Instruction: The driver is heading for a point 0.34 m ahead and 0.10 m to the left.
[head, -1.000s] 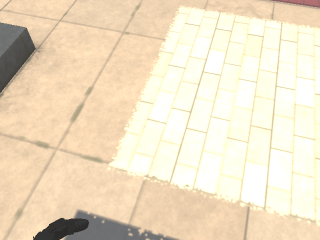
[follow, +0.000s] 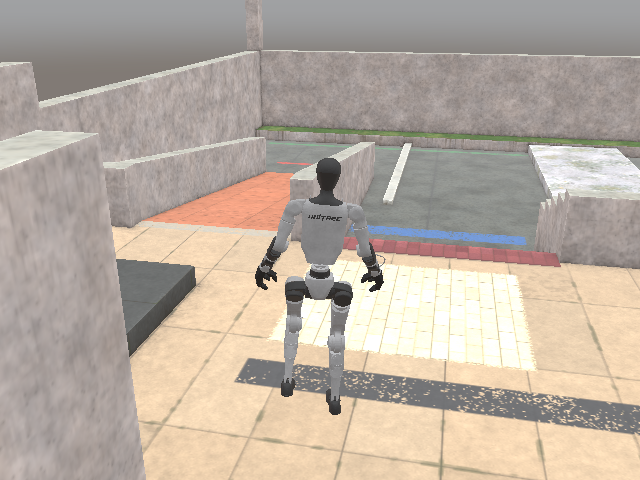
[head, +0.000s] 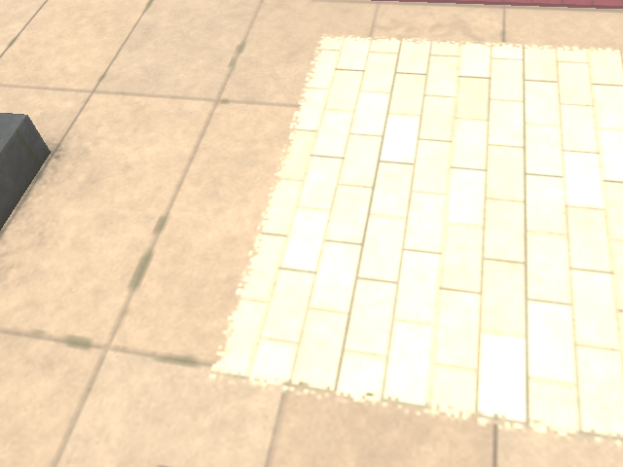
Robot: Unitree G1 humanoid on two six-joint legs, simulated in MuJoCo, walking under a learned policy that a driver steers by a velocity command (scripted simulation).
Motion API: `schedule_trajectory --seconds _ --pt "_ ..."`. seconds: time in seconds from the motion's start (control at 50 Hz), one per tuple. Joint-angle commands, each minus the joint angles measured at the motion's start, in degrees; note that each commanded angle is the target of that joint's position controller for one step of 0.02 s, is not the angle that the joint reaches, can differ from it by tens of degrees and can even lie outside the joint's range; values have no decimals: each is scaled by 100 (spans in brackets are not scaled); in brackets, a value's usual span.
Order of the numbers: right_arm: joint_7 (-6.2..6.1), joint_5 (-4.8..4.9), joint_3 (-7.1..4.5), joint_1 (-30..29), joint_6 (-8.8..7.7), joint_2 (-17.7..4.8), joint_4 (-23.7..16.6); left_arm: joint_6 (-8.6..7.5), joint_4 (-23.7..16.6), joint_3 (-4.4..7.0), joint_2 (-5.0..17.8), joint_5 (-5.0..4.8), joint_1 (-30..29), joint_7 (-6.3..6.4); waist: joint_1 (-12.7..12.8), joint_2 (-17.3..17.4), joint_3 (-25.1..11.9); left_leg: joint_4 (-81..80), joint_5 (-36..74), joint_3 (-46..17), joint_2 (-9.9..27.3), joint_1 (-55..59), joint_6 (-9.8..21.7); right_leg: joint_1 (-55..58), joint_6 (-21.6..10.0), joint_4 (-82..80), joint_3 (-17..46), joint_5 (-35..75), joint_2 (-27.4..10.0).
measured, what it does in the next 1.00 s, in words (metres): walks ahead, turning left: left foot, then right foot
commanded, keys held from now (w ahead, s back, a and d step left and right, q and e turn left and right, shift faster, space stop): q+shift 0.20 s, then w+q+shift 0.26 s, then w+e+shift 0.06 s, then shift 0.48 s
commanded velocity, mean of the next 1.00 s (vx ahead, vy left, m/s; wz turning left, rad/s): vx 0.30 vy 0.00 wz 0.35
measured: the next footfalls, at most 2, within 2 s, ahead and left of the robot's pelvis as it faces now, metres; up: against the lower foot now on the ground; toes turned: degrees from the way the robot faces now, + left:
left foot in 0.50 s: +0.11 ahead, +0.23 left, +0.00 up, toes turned +26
right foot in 0.90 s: +0.52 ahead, +0.26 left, +0.00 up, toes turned +24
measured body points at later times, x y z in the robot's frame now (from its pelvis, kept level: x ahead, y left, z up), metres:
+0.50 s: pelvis +0.09 +0.10 -0.02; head +0.11 +0.13 +0.43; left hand +0.03 +0.41 -0.14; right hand +0.36 -0.09 -0.09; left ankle +0.07 +0.21 -0.75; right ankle +0.00 -0.08 -0.75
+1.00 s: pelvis +0.32 +0.25 -0.03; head +0.36 +0.27 +0.42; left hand +0.38 +0.55 -0.13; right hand +0.53 +0.03 -0.15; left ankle +0.11 +0.27 -0.66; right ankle +0.49 +0.24 -0.75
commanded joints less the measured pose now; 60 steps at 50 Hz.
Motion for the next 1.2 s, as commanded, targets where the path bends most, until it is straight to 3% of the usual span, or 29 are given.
schedule_trajectory --seconds 0.02,0.06,0.12,0.2,0.28,0.42,0.44,0.46,0.48,0.5,0.52,0.54,0.56,0.58,0.62,0.68,0.76,0.82,0.88,0.9,0.92,0.94,0.96,0.98,1.0,1.04,1.12,1.16,1.2 --pt "90 21 102 31 -28 -26 -168 -84 -246 -47 282 162 -120 8 66 -920 -918 -887 393 -33 383 477 -74 854 -664 -449 420 2399 -1263" --pt "141 65 97 -60 -15 -202 -189 -93 -176 -17 500 258 -205 -36 194 -1060 -559 -1313 285 66 411 855 -49 459 -726 -643 381 1844 -1338" --pt "159 162 2 -177 -12 -615 -372 -19 -117 140 987 203 -193 -31 372 -1006 -108 -1183 -362 105 335 298 4 698 -982 -682 687 1576 -1731" --pt "221 165 22 87 -1 -454 -434 52 -154 154 822 131 -364 26 290 -774 -226 -855 -817 99 473 -142 -21 1341 -1135 -439 674 2650 -2102" --pt "379 259 91 -178 -25 -322 -639 -133 -124 257 961 -13 38 -22 503 -827 -206 -1013 -725 240 635 -638 319 1730 -934 -1396 1017 -1559 -2301" --pt "552 348 211 -327 -191 -157 -797 -428 -49 395 1090 -54 331 -254 454 -623 -106 -1697 -558 534 695 -481 834 2077 -579 -1531 -71 -1158 -2279" --pt "723 -334 217 -413 21 -285 -881 -391 74 300 982 422 551 -323 485 -862 -310 -2172 -402 1056 255 218 875 1912 -291 -1361 -801 -1054 -2031" --pt "766 -377 175 -251 74 -303 -836 -386 104 302 1006 350 475 -353 367 -1004 -298 -2393 -396 1326 22 1008 920 1366 -165 -960 -1211 -353 -1861" --pt "748 -384 158 437 36 -300 -612 -389 151 265 1043 217 456 -327 -35 -787 -436 -2798 -259 1445 -341 2276 1004 576 -80 -47 -1588 823 -1675" --pt "664 -402 23 1919 -28 -556 -93 -420 157 161 877 194 409 -313 -748 -37 -973 -2879 -347 1081 -498 4247 1247 -603 20 1718 -1997 1873 -1338" --pt "504 -357 -107 3109 -124 -1244 155 -443 -209 -87 149 331 -76 -356 -1308 1838 -1286 -4065 -2432 -1556 1302 5497 1593 -2635 268 3906 -1953 -1520 -694" --pt "394 -260 -153 2874 -181 -1699 -97 -473 -494 -25 425 397 -471 -338 -1241 1624 -1213 -5145 -2277 -3919 2136 5364 2009 -3875 356 4965 -794 -2062 -204" --pt "321 -267 -90 2537 -176 -1394 -77 -476 -438 12 727 284 -538 -366 -1021 508 -593 -4838 -955 -3134 2236 5129 2060 -4219 254 5280 -446 -1413 -690" --pt "308 251 46 2059 -389 -849 -321 -766 -437 111 1008 -407 -474 -359 -747 486 -304 -4555 215 -2621 2001 4787 2284 -4272 248 5068 -310 -1120 -846" --pt "292 104 175 1205 -446 -594 -472 -844 -167 131 1023 -134 -91 -344 -196 241 -178 -4399 2658 -1285 1519 3903 1974 -3518 367 4398 -340 -500 -1141" --pt "197 -17 173 732 -481 -678 -607 -682 -20 64 676 12 273 -423 201 94 -73 -4679 4370 -299 1071 2805 1745 -2614 586 3727 -682 187 -892" --pt "2 30 178 1151 -470 -650 -336 -766 -275 -159 155 79 -698 -523 -175 35 48 -4765 4555 430 503 2379 1254 -1717 630 1242 -1101 2091 -353" --pt "-58 62 120 1467 -429 -791 -143 -838 -313 -100 329 31 -779 -679 -165 237 -194 -4517 4244 167 761 2962 1063 -1357 408 433 -854 2656 -173" --pt "-46 -7 87 1218 -351 -758 -162 -832 42 87 730 82 317 -609 414 479 -736 -3350 5340 30 743 3463 952 -402 172 463 -823 2198 145" --pt "0 8 119 1020 -308 -681 -188 -834 179 115 763 106 876 -542 815 399 -919 -2342 5342 172 542 3369 823 251 26 59 -807 2782 35" --pt "66 -122 214 1299 -317 -360 -319 -826 175 154 1107 243 1150 -451 729 -392 -1613 -691 3435 113 153 2388 614 1828 -454 669 -27 5208 -905" --pt "141 -26 367 2563 -303 253 -125 -813 204 33 1001 398 1021 -445 98 -1770 -2680 1812 -2197 -480 -701 780 72 3487 -1953 981 2278 6484 -2714" --pt "214 128 250 2395 -278 -494 91 -743 92 10 686 228 1018 -447 495 -1071 -3310 2209 -2273 -1276 -720 844 123 3283 -2040 394 2790 5273 -2536" --pt "219 253 151 1724 -209 -772 -154 -667 -39 16 706 66 364 -426 398 -763 -2332 2108 -2017 -1112 -386 427 159 2452 -1797 36 2244 3454 -2378" --pt "164 137 173 1187 -127 -748 -298 -571 -82 -63 465 7 -95 -380 288 -201 -1481 1683 -1666 -691 -124 330 193 1336 -1464 -366 1799 2154 -2085" --pt "89 46 204 1193 98 -492 -320 -460 -53 -130 331 118 -510 -309 -91 -374 -675 643 -1257 -397 212 952 190 -379 -1096 -934 1221 695 -1626" --pt "3 -41 364 1640 108 -43 -59 -404 105 -56 439 184 -536 -275 -176 -875 -927 -1469 -975 25 262 2013 166 -896 -1005 -878 428 1232 -1315" --pt "19 -42 326 1802 93 -112 108 -328 126 -38 495 85 -616 -237 -286 -735 -1155 -2322 427 211 180 2665 301 -1064 -806 -807 307 -22 -1289" --pt "31 -210 298 1556 118 -166 29 -275 219 -138 226 96 -543 -237 -262 -656 -824 -2808 462 108 236 2821 531 -1515 -216 -743 166 -1929 -971"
